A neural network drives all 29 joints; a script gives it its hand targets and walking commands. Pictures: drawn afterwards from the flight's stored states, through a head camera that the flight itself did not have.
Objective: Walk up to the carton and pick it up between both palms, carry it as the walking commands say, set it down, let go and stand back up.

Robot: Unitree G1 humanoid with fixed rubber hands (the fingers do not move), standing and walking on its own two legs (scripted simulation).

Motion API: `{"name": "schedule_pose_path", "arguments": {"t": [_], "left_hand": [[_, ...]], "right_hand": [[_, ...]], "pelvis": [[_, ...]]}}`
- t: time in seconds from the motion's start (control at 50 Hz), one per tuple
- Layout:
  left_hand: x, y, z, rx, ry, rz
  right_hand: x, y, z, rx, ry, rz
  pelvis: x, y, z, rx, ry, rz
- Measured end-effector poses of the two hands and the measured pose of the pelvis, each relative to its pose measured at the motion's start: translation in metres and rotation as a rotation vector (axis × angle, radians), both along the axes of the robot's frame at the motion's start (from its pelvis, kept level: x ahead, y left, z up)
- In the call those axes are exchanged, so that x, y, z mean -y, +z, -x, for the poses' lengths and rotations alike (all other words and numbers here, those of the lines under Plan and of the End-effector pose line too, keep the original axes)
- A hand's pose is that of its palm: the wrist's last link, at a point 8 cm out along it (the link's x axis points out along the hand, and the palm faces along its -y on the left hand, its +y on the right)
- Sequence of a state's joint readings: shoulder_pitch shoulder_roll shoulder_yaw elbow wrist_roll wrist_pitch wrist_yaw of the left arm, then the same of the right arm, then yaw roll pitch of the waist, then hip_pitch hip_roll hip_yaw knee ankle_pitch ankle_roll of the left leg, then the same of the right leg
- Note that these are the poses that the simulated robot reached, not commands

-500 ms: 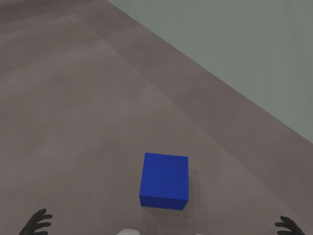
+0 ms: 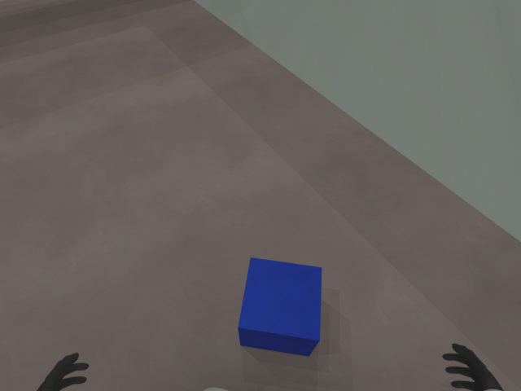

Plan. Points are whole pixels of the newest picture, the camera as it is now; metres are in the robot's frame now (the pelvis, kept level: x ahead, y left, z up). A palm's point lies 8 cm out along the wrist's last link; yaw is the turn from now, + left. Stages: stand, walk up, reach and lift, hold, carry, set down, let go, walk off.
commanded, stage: walk up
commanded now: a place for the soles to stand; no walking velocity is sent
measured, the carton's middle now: (280, 307) +0.44 -0.06 -0.66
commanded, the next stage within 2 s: reach and lift in 0.42 s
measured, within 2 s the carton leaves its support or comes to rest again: neither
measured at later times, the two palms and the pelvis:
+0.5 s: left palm (63, 386) +0.13 +0.31 -0.09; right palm (484, 389) +0.13 -0.32 -0.08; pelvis -0.01 +0.00 +0.00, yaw -5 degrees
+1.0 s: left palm (125, 323) +0.23 +0.26 -0.13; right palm (440, 334) +0.22 -0.30 -0.13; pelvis -0.02 +0.00 -0.05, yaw -10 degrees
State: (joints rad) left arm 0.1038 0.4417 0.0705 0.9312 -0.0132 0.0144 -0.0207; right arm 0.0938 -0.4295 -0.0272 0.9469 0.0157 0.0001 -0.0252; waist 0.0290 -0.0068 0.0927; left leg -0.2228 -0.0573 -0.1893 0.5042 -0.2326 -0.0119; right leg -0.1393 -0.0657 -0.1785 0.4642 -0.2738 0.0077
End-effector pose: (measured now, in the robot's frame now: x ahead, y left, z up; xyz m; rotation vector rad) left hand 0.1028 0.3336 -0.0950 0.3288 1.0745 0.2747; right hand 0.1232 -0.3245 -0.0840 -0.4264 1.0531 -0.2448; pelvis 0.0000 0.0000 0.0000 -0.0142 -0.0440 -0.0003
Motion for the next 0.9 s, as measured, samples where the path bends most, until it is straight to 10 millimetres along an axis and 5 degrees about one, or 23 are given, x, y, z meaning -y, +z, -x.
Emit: {"name": "schedule_pose_path", "arguments": {"t": [0.42, 0.52, 0.6, 0.7, 0.9], "left_hand": [[0.005, -0.002, 0.006, -0.023, 0.006, 0.008], [0.023, 0.007, -0.041, 0.069, -0.077, 0.026], [0.037, 0.010, -0.076, 0.101, -0.102, 0.028], [0.050, -0.003, -0.086, 0.074, -0.090, 0.064], [0.065, -0.025, -0.113, 0.124, -0.100, 0.086]], "right_hand": [[-0.001, -0.004, 0.014, -0.026, -0.026, -0.009], [-0.009, 0.009, -0.011, 0.091, -0.036, -0.056], [-0.010, 0.002, -0.005, 0.040, -0.048, -0.058], [-0.011, -0.008, -0.007, 0.049, -0.045, -0.075], [-0.014, -0.033, -0.074, 0.132, -0.021, -0.095]], "pelvis": [[0.000, 0.002, 0.002, 0.001, -0.003, -0.002], [0.001, -0.005, 0.015, -0.030, -0.108, -0.008], [0.003, -0.007, 0.021, -0.036, -0.156, -0.014], [0.003, -0.014, 0.018, -0.089, -0.196, -0.028], [0.003, -0.037, 0.017, -0.213, -0.186, -0.050]]}}
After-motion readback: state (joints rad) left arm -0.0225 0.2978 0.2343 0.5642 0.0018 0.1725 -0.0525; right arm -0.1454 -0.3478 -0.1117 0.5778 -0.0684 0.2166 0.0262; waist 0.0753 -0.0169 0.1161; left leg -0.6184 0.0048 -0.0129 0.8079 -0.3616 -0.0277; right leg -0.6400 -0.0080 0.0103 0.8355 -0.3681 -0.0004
